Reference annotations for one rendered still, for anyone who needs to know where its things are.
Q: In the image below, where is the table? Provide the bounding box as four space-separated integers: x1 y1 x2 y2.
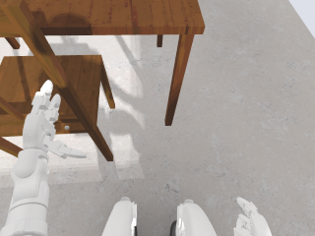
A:
5 0 206 126

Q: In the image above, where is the right robot thigh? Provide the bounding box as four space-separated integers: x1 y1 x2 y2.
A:
177 203 217 236

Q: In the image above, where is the left robot hand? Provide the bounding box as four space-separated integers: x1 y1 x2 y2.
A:
23 80 87 159

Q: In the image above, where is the left robot forearm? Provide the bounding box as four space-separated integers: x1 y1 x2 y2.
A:
0 148 50 236

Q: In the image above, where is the chair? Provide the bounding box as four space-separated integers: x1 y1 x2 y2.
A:
0 0 115 162

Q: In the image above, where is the robot right shin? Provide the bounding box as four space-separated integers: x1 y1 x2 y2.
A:
175 200 194 236

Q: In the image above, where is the right robot hand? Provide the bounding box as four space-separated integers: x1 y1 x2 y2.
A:
233 197 272 236

